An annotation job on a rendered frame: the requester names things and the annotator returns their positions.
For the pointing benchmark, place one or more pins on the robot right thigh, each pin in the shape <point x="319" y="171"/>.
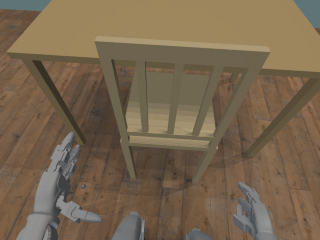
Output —
<point x="197" y="235"/>

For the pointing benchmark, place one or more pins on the chair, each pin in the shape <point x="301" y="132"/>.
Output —
<point x="175" y="110"/>

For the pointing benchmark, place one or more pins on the robot right hand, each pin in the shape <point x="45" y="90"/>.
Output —
<point x="257" y="218"/>

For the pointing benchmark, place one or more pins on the table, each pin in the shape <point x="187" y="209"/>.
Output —
<point x="65" y="31"/>

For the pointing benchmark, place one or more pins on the robot left hand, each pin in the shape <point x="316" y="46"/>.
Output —
<point x="55" y="180"/>

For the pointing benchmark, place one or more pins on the robot left forearm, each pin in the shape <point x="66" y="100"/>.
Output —
<point x="40" y="226"/>

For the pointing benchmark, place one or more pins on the left robot shin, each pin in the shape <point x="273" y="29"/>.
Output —
<point x="134" y="213"/>

